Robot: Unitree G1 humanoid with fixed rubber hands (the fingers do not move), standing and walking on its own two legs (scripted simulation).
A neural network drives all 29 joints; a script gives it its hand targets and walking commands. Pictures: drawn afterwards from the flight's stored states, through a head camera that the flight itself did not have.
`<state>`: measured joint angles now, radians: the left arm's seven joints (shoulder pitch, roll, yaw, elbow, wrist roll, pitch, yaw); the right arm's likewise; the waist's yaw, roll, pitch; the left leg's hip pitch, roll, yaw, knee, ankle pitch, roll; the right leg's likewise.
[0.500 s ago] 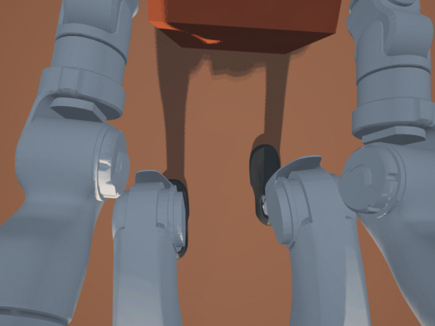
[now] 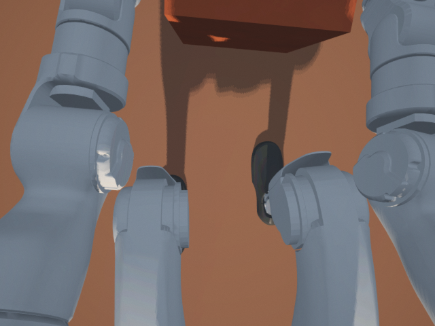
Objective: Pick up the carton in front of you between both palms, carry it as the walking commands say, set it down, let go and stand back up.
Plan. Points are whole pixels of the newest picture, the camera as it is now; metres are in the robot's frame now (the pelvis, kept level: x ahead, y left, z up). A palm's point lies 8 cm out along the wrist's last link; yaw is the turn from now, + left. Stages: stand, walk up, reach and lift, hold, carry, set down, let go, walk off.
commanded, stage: set down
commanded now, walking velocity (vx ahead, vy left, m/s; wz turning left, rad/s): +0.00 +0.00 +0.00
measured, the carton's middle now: out of the picture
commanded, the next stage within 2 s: let go in 1.86 s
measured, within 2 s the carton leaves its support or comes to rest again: neither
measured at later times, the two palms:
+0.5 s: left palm out of the picture +0.59 +0.08 -0.18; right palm out of the picture +0.54 -0.23 -0.17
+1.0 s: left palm out of the picture +0.62 +0.12 -0.13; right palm out of the picture +0.54 -0.24 -0.13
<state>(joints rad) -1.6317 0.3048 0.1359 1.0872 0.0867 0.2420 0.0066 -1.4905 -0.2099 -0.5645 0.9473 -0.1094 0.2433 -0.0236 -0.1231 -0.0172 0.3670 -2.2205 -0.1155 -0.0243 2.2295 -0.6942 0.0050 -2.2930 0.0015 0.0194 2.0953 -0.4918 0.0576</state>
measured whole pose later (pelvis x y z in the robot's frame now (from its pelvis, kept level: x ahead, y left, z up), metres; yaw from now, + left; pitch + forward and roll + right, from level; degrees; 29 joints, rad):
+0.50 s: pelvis +0.00 +0.00 -0.01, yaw -1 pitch +35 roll -4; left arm -1.66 0.28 0.23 1.04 0.22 0.21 -0.07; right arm -1.54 -0.26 -0.64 1.01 -0.13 0.20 0.04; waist -0.10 -0.05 0.48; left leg -2.17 -0.10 -0.03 2.27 -0.72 0.01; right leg -2.24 0.01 0.01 2.12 -0.50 0.07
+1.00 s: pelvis -0.01 -0.01 +0.01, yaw +0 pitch +36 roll -3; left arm -1.72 0.54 -0.11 1.13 -0.18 0.19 0.04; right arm -1.50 -0.27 -0.32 0.95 0.17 0.14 -0.17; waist -0.14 0.00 0.44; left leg -2.16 -0.08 -0.04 2.22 -0.69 0.00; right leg -2.23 0.00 -0.01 2.08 -0.47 0.03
